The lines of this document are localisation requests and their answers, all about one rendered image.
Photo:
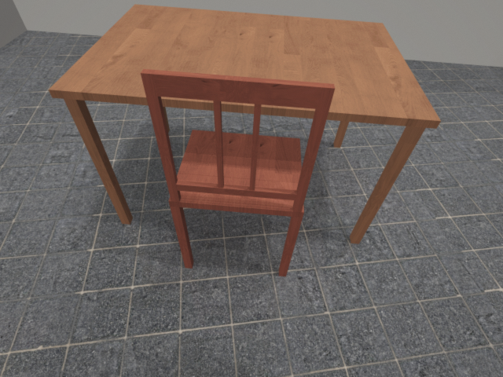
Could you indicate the chair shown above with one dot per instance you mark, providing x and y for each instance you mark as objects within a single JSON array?
[{"x": 248, "y": 173}]

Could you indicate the table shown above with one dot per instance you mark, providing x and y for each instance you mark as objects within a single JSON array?
[{"x": 373, "y": 83}]

